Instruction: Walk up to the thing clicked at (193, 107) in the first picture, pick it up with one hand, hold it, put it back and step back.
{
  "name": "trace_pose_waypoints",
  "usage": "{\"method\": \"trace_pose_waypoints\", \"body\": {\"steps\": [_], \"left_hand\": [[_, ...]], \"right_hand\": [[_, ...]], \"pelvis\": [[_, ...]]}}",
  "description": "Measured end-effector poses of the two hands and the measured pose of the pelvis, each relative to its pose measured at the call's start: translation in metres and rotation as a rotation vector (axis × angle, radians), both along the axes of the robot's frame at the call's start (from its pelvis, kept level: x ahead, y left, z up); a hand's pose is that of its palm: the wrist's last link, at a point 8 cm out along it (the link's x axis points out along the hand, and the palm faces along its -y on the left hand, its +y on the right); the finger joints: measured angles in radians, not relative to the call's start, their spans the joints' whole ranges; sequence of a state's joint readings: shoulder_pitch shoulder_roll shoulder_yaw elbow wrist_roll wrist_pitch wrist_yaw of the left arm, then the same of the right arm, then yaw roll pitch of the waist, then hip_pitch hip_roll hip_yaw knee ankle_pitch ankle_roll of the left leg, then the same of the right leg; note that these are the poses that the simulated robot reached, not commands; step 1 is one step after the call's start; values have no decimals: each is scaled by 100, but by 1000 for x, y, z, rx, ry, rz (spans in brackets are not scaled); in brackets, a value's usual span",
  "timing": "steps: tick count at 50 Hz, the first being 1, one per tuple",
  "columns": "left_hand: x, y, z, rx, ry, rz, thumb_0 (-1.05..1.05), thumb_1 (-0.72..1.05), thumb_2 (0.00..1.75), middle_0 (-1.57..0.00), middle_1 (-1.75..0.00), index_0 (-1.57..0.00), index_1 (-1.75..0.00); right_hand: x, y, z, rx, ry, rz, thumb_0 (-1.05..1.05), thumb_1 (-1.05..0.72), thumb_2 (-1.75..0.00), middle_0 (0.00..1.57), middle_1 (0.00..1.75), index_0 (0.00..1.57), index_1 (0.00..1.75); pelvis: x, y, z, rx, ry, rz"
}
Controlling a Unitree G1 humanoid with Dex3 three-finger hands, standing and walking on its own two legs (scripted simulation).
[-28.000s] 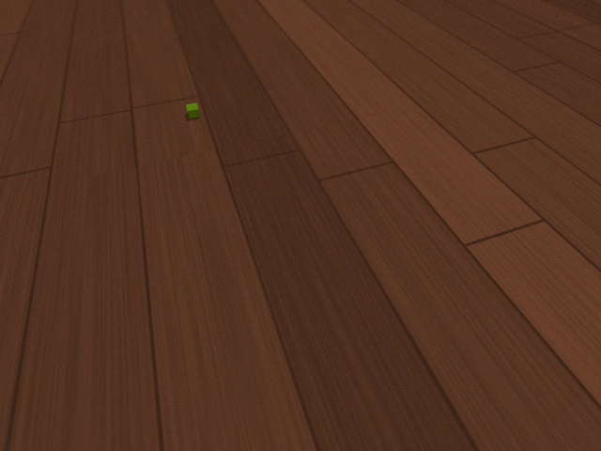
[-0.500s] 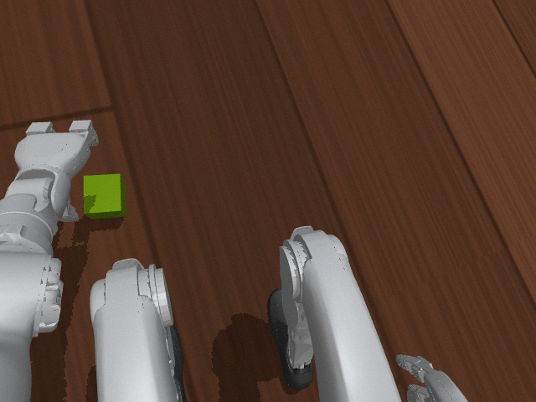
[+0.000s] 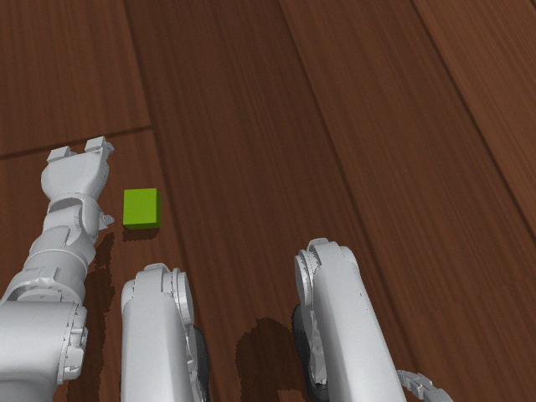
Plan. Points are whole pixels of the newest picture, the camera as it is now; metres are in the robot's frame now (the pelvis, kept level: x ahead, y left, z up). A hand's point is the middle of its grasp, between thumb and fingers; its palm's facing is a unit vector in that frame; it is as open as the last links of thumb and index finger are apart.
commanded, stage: home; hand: left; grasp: from above
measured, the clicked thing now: (143, 209) +0.48 +0.23 -0.35
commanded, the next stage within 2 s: none
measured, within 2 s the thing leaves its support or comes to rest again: neither
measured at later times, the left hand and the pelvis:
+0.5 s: hand (22, 305) +0.28 +0.22 +0.08, palm faces -0.15 -0.81 -0.56, open 7.4 cm; pelvis +0.01 +0.00 +0.19, yaw +4 degrees
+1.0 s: hand out of the picture +0.24 +0.20 +0.29, palm faces +0.17 -0.96 -0.22, open 7.4 cm; pelvis +0.08 +0.01 +0.33, yaw +6 degrees
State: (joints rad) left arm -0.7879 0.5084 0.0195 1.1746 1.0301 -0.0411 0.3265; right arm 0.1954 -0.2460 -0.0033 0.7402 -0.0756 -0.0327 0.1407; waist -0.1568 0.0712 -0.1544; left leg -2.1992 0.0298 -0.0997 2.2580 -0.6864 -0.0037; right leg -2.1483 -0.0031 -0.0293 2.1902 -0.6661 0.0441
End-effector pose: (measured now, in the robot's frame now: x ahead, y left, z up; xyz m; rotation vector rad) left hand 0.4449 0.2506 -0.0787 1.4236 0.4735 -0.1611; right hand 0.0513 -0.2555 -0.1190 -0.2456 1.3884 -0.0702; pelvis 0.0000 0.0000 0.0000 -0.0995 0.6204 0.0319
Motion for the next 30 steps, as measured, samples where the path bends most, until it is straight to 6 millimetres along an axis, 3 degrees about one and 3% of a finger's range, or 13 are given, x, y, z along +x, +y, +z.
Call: {"method": "trace_pose_waypoints", "body": {"steps": [7,14,22,30], "left_hand": [[-46,5,62,-186,-4,123,0,29,88,-22,-44,-21,-45],[-107,8,118,-381,31,258,0,69,89,-22,-34,-22,-34],[-160,7,178,-582,33,436,0,85,90,-22,-31,-22,-31],[-193,1,240,-788,46,618,1,89,90,-22,-30,-22,-30]], "right_hand": [[54,-8,52,-31,-141,-1,1,-90,-89,20,30,20,30],[117,-7,121,-67,-325,53,1,-90,-89,20,30,20,30],[169,15,197,-54,-521,90,1,-90,-90,20,30,20,30],[184,39,261,-14,-617,80,1,-90,-89,20,30,20,30]], "pelvis": [[2,0,52,8,-19,14],[3,-1,108,20,-70,31],[9,-1,165,29,-137,49],[22,1,220,40,-215,58]]}}
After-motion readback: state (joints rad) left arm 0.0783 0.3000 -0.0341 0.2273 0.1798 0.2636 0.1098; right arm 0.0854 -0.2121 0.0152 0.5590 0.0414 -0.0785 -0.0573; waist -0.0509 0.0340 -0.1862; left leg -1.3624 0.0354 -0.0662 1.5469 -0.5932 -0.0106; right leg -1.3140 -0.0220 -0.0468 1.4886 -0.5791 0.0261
